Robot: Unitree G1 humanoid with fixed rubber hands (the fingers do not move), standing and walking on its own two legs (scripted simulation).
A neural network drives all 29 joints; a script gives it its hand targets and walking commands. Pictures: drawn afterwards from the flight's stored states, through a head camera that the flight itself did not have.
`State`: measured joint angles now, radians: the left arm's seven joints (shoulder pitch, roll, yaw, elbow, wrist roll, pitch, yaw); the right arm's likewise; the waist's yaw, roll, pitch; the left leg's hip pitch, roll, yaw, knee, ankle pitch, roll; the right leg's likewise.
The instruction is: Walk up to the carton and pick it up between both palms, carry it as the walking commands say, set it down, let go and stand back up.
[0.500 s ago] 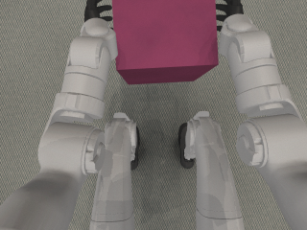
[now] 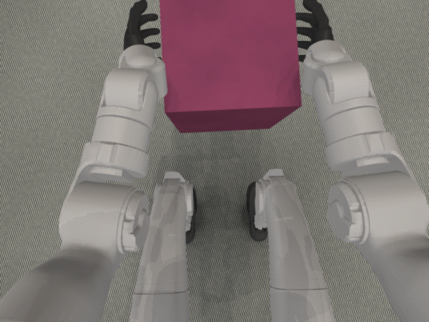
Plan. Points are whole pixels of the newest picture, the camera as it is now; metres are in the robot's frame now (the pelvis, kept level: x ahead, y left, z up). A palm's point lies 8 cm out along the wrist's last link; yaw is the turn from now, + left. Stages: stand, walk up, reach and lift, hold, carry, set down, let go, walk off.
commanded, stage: reach and lift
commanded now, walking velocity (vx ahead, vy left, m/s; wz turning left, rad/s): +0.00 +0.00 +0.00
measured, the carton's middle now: (224, 52) +0.56 -0.01 -0.12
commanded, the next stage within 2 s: none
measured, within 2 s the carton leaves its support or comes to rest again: neither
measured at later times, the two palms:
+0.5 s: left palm (121, 49) +0.49 +0.13 +0.03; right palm (340, 43) +0.49 -0.14 +0.03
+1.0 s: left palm (98, 29) +0.47 +0.13 +0.10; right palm (383, 21) +0.47 -0.15 +0.10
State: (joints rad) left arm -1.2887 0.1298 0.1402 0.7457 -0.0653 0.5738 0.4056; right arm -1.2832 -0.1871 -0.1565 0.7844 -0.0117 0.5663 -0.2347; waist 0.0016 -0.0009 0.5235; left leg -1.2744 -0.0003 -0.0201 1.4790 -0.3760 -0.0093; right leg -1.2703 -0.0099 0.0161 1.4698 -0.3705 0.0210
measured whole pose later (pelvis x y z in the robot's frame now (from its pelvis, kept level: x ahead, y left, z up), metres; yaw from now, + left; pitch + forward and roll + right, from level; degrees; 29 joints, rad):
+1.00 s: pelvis +0.00 +0.00 +0.11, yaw +0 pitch -1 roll +0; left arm -1.09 0.07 0.14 0.71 -0.04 0.59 0.40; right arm -1.10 -0.12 -0.17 0.76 -0.06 0.59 -0.22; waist 0.00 0.00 0.52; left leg -0.74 0.00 -0.02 0.97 -0.21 -0.01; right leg -0.73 -0.01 0.02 0.96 -0.20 0.02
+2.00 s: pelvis +0.09 +0.00 +0.17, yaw +0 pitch +3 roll +0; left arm -0.68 -0.11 0.39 0.77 0.31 0.65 0.14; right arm -0.67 0.09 -0.42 0.76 -0.37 0.66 -0.01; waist 0.02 0.00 -0.14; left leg -0.48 0.00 -0.02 0.61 -0.18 0.00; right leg -0.47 -0.01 0.02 0.59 -0.17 0.02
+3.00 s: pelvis +0.10 +0.00 +0.17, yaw +0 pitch -1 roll +0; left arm -0.45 -0.20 0.31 0.48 0.24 0.79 0.26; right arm -0.46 0.10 -0.18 0.56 -0.24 0.81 -0.13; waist 0.00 0.01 -0.24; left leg -0.40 0.00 -0.02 0.62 -0.21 -0.01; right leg -0.39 -0.01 0.02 0.60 -0.20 0.02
